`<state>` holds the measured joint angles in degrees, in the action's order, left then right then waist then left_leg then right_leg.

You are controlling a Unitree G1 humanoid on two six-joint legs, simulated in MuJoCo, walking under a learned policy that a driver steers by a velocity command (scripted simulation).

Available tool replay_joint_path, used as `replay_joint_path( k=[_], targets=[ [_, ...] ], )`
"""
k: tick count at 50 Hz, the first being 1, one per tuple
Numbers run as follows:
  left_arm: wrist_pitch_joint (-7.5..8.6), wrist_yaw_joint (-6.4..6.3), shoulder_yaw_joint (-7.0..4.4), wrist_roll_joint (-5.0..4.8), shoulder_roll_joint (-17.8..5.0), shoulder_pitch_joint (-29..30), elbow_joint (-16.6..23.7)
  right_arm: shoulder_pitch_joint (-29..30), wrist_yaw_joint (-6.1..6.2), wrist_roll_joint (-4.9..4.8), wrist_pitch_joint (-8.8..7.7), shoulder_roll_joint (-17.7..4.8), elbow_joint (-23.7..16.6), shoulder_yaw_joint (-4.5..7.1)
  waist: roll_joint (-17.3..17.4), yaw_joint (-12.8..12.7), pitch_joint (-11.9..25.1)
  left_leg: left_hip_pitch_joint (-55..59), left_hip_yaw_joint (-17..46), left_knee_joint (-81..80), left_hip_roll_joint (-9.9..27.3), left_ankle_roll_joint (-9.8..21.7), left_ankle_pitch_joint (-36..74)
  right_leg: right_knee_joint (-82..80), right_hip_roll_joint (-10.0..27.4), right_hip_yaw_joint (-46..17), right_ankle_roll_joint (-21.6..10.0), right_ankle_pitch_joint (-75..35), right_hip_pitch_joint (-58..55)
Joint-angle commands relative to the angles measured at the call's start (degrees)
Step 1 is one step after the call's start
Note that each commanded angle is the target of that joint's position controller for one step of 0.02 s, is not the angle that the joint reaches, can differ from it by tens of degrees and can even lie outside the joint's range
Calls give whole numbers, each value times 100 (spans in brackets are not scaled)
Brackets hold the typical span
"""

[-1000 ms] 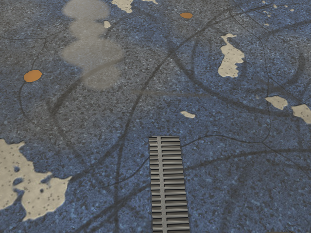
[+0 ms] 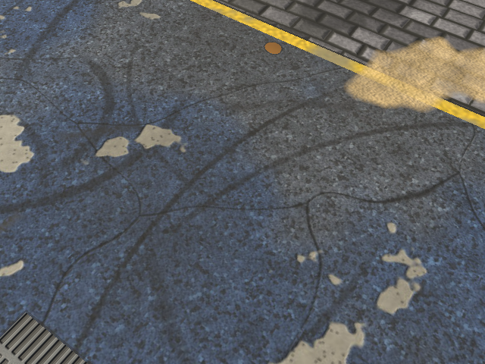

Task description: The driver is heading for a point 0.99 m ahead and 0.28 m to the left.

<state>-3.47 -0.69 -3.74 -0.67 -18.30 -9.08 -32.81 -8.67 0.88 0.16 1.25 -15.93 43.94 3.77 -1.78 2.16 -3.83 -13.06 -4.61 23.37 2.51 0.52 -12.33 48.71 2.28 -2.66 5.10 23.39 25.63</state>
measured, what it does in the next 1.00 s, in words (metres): steps on the spot, turning left: right foot, then left foot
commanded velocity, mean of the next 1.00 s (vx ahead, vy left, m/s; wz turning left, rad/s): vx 0.00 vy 0.00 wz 0.40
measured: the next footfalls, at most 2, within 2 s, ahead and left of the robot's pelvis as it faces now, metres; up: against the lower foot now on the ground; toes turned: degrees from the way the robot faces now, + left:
right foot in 0.08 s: +0.04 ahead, -0.15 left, +0.00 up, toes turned +1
left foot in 0.48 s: +0.03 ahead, +0.11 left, +0.00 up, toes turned +23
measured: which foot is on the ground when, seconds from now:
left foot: down 0.00-0.08, up 0.10-0.46, down 0.48-1.00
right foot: up 0.00-0.06, down 0.08-0.50, up 0.52-1.00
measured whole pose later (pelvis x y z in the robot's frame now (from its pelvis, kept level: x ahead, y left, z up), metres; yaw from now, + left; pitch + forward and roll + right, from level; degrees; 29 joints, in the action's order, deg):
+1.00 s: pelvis +0.06 +0.03 -0.01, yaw +27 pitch +1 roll +0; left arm -0.4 0.2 -3.7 -1.3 -17.1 -12.4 -42.4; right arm -4.7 1.2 0.8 1.9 -13.5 37.9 0.6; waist -1.0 -2.3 -1.2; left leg -11.7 2.5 29.9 -4.7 4.0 -18.6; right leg 37.8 2.1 0.2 2.7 18.3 18.9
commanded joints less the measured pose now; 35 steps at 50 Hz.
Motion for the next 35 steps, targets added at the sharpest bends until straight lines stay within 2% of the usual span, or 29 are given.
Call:
replay_joint_path(
  k=[1,2,3,4,5,6,7,8,9,10,12,14,16,18,21,23,24,25,26,27,28,29,30,31,32,33,35],
  targets=[
    [80,3,-91,20,-385,27,375,133,-63,-109,-66,-1146,-273,255,1212,-48,918,820,976,-219,1244,1246,2508,-1264,-218,281,-146,-242,-608],
    [82,10,-66,52,-256,-201,231,192,-88,-159,-75,-972,-216,167,1118,-216,907,605,941,-35,1123,1110,2408,-2234,-264,304,-291,-823,-1198],
    [90,10,-40,85,-169,-408,84,109,-131,-199,-120,-653,-111,28,965,-342,901,157,869,82,943,804,2015,-3327,-253,257,-454,-1666,-2087],
    [81,-48,-80,122,-465,-503,77,-182,-217,-67,-213,-406,-58,-93,513,-219,1150,-455,763,302,668,301,1091,-3136,364,-382,-573,-2748,-3133],
    [30,-137,-148,222,-946,-529,189,-333,-322,181,-302,-213,-119,-189,-844,-73,1331,-1315,490,1066,210,-142,-1339,-2468,1551,-1248,-1015,-5098,-3718],
    [72,-106,-163,340,-836,-214,147,-121,-260,-54,-275,-532,-180,-80,-1125,-246,1302,-1187,463,1519,119,-324,-2045,-2646,1864,-1215,-1752,-4033,-2579],
    [147,-73,-194,339,-833,1,208,83,-194,-186,-215,-1009,-172,54,-919,-351,905,-1274,435,2270,93,-409,-2022,-2831,1622,-1075,-1845,-3528,-2272],
    [192,-106,-248,303,-900,2,122,92,-128,-248,-143,-1173,-163,173,-1061,-398,703,-1743,397,3122,-6,-456,-2097,-2894,1586,-965,-1840,-3526,-2241],
    [236,-137,-226,259,-838,34,108,-125,-58,-242,-27,-1177,-52,242,-1013,-359,634,-1869,556,3805,25,-516,-2126,-2922,1587,-749,-1820,-3630,-2100],
    [279,-157,-191,206,-697,228,75,-320,-6,-209,79,-1085,-31,267,-932,-219,545,-1891,645,4194,49,-563,-1954,-2940,1596,-530,-1791,-3749,-1899],
    [311,-208,-131,202,-442,430,53,-358,41,-212,190,-834,-105,251,-804,-134,436,-2048,566,4308,106,-634,-1481,-3050,1502,-103,-1695,-3417,-1823],
    [305,-248,-139,213,-378,442,-12,-133,15,-184,226,-666,-311,215,-729,-213,441,-2163,464,3865,222,-694,-1127,-3081,1516,129,-1685,-3140,-2000],
    [285,-260,-193,210,-457,448,-67,13,-93,-165,229,-517,-513,155,-649,-286,568,-1939,357,3199,306,-663,-989,-2992,1575,339,-1685,-3135,-2148],
    [277,-219,-278,174,-649,460,-119,55,-203,-150,231,-497,-698,136,-624,-317,697,-1582,182,2675,310,-544,-974,-2905,1726,470,-1698,-3397,-2161],
    [321,-99,-366,28,-812,516,-193,-94,-299,-166,317,-663,-867,219,-661,-238,761,-1148,-65,2072,211,-287,-902,-2636,1902,650,-1541,-3531,-2164],
    [337,-36,-385,-92,-788,624,-261,-374,-308,-175,377,-689,-881,291,-560,-14,780,-535,-258,1245,32,-28,-375,-2101,1828,954,-1196,-3279,-1951],
    [339,4,-371,-107,-653,390,-401,-677,-238,-156,369,-835,-813,381,-223,94,852,129,-132,700,-142,191,237,-1430,1546,1232,-879,-2908,-1595],
    [355,30,-331,21,-478,264,-391,-1096,-106,-156,325,-1495,-801,605,1027,209,914,1222,1151,149,465,674,2584,122,906,1616,-356,-1521,-405],
    [389,-11,-165,235,-94,843,159,-1139,-89,22,200,-2209,-948,717,2425,155,1144,1812,3805,-187,1779,2001,3596,1686,-198,1032,72,1726,1444],
    [379,-56,-240,213,-403,1135,98,-1105,-174,102,7,-1839,-1013,611,1264,409,1527,1828,3770,-395,1933,2242,2806,2416,-163,-17,0,1817,1664],
    [400,-78,-257,83,-451,1195,120,-920,-159,53,-113,-1683,-1004,537,993,260,1223,1537,3323,-467,1702,1990,2219,2444,-113,-204,-174,1326,1738],
    [420,-127,-285,76,-478,1067,6,-610,-100,-84,-146,-1527,-1022,505,608,58,946,1306,2943,-473,1368,1654,1667,2153,6,-293,-250,755,1747],
    [420,-179,-332,134,-603,978,-37,-266,-31,-198,-102,-1332,-1091,431,565,-107,763,1081,2713,-457,1186,1415,1530,1822,61,-329,-253,274,1727],
    [421,-183,-352,155,-613,873,-90,-66,39,-187,-53,-1244,-1189,377,702,-221,783,785,2527,-461,990,1306,1653,1755,-7,-314,-221,-61,1401],
    [427,-161,-342,159,-557,749,-147,-4,82,-136,-22,-1224,-1258,361,754,-266,864,697,2451,-442,875,1278,1830,1721,-126,-290,-167,-306,1239],
    [422,-138,-327,141,-505,557,-257,18,116,-94,-5,-1199,-1289,339,719,-296,992,740,2297,-390,850,1271,2056,1661,-182,-232,-104,-479,1140],
    [395,-124,-286,103,-416,446,-365,-87,149,-70,2,-1166,-1276,303,688,-236,1064,750,2155,-308,791,1262,2292,1319,-226,-167,11,-650,997]
  ],
)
